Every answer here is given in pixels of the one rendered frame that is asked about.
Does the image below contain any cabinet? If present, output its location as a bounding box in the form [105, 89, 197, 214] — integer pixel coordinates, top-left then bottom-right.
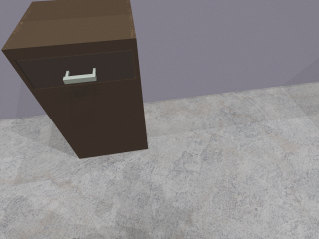
[1, 0, 148, 159]

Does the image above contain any drawer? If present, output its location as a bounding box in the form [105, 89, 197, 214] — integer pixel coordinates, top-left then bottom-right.
[17, 49, 135, 89]

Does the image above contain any handle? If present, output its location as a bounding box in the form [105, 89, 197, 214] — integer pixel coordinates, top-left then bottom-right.
[63, 68, 97, 84]

